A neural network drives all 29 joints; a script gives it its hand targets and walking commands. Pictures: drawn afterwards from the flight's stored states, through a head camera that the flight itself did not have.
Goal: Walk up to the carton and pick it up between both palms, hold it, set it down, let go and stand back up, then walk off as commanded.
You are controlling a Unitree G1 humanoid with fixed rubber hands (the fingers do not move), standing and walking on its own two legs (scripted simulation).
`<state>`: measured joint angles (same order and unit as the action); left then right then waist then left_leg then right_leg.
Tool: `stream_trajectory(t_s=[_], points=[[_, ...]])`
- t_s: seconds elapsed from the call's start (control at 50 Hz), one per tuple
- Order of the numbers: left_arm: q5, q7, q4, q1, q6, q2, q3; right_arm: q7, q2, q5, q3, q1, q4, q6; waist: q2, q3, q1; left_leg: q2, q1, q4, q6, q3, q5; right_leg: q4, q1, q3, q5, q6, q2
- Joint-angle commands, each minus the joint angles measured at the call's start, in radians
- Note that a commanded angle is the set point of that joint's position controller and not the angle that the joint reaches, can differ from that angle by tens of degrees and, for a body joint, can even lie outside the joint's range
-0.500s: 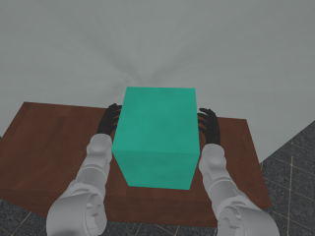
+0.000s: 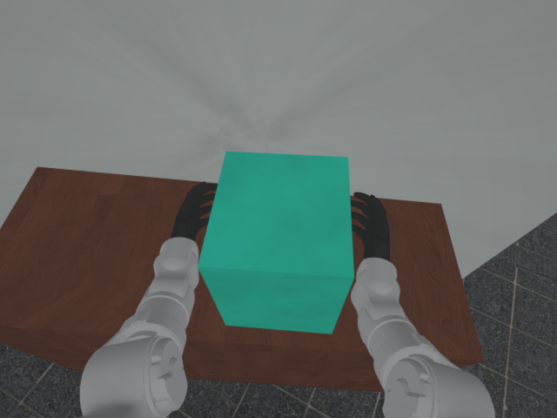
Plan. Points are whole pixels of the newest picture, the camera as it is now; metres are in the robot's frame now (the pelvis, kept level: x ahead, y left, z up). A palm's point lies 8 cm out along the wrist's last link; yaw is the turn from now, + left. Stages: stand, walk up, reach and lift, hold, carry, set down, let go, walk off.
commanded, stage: set down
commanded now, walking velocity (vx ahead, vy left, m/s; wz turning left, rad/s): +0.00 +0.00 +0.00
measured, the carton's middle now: (281, 248) +0.40 -0.02 -0.06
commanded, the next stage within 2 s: none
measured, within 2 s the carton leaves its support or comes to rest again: rests again in 1.96 s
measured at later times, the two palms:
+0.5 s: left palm (188, 234) +0.40 +0.13 -0.01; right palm (374, 249) +0.35 -0.15 +0.01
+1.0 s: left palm (190, 235) +0.40 +0.13 -0.01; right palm (376, 254) +0.35 -0.16 +0.00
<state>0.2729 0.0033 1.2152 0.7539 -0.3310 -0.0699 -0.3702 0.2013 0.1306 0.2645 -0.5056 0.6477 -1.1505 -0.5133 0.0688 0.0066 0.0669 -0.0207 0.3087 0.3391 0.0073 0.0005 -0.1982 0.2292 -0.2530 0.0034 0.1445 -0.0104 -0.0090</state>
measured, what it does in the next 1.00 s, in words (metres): stands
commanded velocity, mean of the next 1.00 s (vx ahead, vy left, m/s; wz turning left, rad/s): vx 0.00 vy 0.00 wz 0.00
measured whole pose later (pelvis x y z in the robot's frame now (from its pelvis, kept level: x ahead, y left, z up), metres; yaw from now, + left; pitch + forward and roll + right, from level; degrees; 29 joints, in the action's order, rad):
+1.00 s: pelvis -0.01 +0.00 +0.00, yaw +0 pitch +12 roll -1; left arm 0.34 0.03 1.20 0.79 -0.36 -0.03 -0.51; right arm 0.16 0.15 0.40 -0.67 0.68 -1.12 -0.51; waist 0.07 0.01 0.07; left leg -0.02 0.38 0.38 0.00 0.00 -0.20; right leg 0.26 -0.33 0.00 0.14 -0.01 -0.01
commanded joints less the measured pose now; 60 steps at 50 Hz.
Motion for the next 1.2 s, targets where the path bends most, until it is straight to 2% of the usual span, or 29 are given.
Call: stream_trajectory(t_s=[0.0,0.08,0.1,0.12,0.16,0.24,0.26,0.34,0.36,0.38,0.5,0.56,0.58,0.62,0.7,0.8,0.92,1.02,1.04,1.18], points=[[0.097,0.108,-0.061,0.634,-0.095,0.550,0.144,-0.153,0.580,0.268,0.152,0.501,-0.035,-0.015,-0.128,0.579,0.026,-0.001,-0.009,0.064,0.056,0.090,0.444,0.125,0.179,0.083,-0.472,0.006,-0.001],[0.105,0.106,-0.056,0.633,-0.096,0.550,0.137,-0.159,0.563,0.288,0.122,0.507,-0.038,-0.013,-0.138,0.573,0.033,-0.006,-0.022,0.067,0.056,0.087,0.434,0.117,0.134,0.093,-0.420,0.012,-0.003],[0.115,0.107,-0.042,0.620,-0.093,0.544,0.124,-0.161,0.566,0.290,0.116,0.505,-0.034,-0.010,-0.138,0.567,0.025,-0.007,-0.025,0.068,0.055,0.089,0.422,0.119,0.131,0.090,-0.408,0.011,-0.003],[0.124,0.108,-0.038,0.616,-0.094,0.541,0.110,-0.161,0.571,0.296,0.119,0.504,-0.034,-0.008,-0.130,0.562,0.018,-0.004,-0.009,0.064,0.050,0.091,0.408,0.120,0.139,0.089,-0.408,0.012,0.000],[0.123,0.108,-0.051,0.619,-0.100,0.536,0.111,-0.162,0.575,0.303,0.111,0.502,-0.029,-0.009,-0.125,0.577,0.025,-0.005,-0.006,0.067,0.052,0.091,0.425,0.127,0.143,0.087,-0.435,0.010,-0.001],[0.138,0.107,-0.050,0.609,-0.098,0.531,0.099,-0.164,0.572,0.316,0.086,0.489,-0.060,-0.006,-0.140,0.542,0.024,-0.008,-0.003,0.074,0.052,0.091,0.421,0.123,0.120,0.089,-0.397,0.014,-0.003],[0.142,0.109,-0.044,0.623,-0.096,0.532,0.095,-0.163,0.577,0.321,0.078,0.498,-0.059,-0.004,-0.135,0.549,0.034,-0.007,0.002,0.068,0.051,0.089,0.393,0.123,0.118,0.093,-0.384,0.012,-0.002],[0.158,0.107,-0.047,0.622,-0.097,0.532,0.085,-0.168,0.582,0.339,0.061,0.498,-0.058,-0.001,-0.146,0.553,0.027,-0.008,0.009,0.070,0.050,0.091,0.372,0.124,0.102,0.093,-0.358,0.014,-0.001],[0.164,0.106,-0.047,0.613,-0.094,0.522,0.072,-0.169,0.582,0.336,0.063,0.487,-0.068,0.004,-0.142,0.541,0.019,-0.009,0.011,0.068,0.047,0.092,0.370,0.124,0.103,0.094,-0.356,0.011,-0.002],[0.166,0.106,-0.045,0.615,-0.091,0.519,0.070,-0.169,0.574,0.344,0.049,0.487,-0.074,0.008,-0.136,0.528,0.028,-0.010,0.014,0.068,0.045,0.091,0.362,0.121,0.094,0.094,-0.346,0.012,-0.003],[0.188,0.111,-0.042,0.593,-0.080,0.496,0.042,-0.169,0.573,0.355,0.028,0.469,-0.076,0.018,-0.133,0.510,0.028,-0.010,0.023,0.067,0.037,0.084,0.332,0.122,0.081,0.097,-0.323,0.009,-0.003],[0.204,0.111,-0.042,0.575,-0.077,0.494,0.027,-0.173,0.574,0.359,0.029,0.466,-0.064,0.019,-0.127,0.511,0.018,-0.007,0.026,0.067,0.034,0.088,0.327,0.126,0.087,0.096,-0.328,0.004,-0.004],[0.205,0.113,-0.035,0.578,-0.077,0.497,0.027,-0.174,0.572,0.362,0.025,0.465,-0.073,0.021,-0.133,0.503,0.026,-0.009,0.026,0.068,0.035,0.082,0.328,0.125,0.078,0.098,-0.324,0.005,-0.003],[0.215,0.114,-0.045,0.574,-0.070,0.486,0.024,-0.176,0.573,0.366,0.015,0.450,-0.080,0.026,-0.141,0.489,0.022,-0.007,0.023,0.069,0.033,0.087,0.310,0.119,0.066,0.097,-0.301,0.007,-0.007],[0.223,0.114,-0.046,0.575,-0.063,0.482,0.008,-0.177,0.569,0.375,0.007,0.458,-0.061,0.032,-0.129,0.485,0.028,-0.004,0.033,0.061,0.025,0.080,0.269,0.119,0.051,0.099,-0.275,0.001,-0.006],[0.240,0.114,-0.054,0.550,-0.058,0.484,0.002,-0.180,0.570,0.378,0.006,0.438,-0.058,0.030,-0.137,0.482,0.021,-0.006,0.022,0.068,0.025,0.078,0.289,0.121,0.039,0.099,-0.279,0.002,-0.007],[0.251,0.119,-0.035,0.539,-0.046,0.475,-0.020,-0.183,0.567,0.375,0.007,0.428,-0.059,0.039,-0.114,0.453,0.017,-0.003,0.047,0.064,0.012,0.074,0.243,0.122,0.038,0.097,-0.257,-0.004,-0.006],[0.258,0.120,-0.047,0.542,-0.043,0.481,-0.026,-0.187,0.568,0.381,0.002,0.433,-0.043,0.039,-0.124,0.459,0.017,-0.005,0.040,0.069,0.011,0.069,0.238,0.125,0.016,0.098,-0.242,-0.004,-0.009],[0.255,0.118,-0.053,0.543,-0.043,0.481,-0.017,-0.187,0.563,0.385,-0.004,0.429,-0.039,0.038,-0.120,0.469,0.028,-0.005,0.030,0.075,0.014,0.071,0.250,0.123,0.004,0.103,-0.242,-0.003,-0.012],[0.269,0.118,-0.049,0.545,-0.042,0.471,-0.039,-0.195,0.569,0.388,-0.010,0.424,-0.032,0.045,-0.113,0.464,0.014,-0.002,0.052,0.076,0.002,0.070,0.211,0.131,-0.006,0.096,-0.205,-0.005,-0.011]])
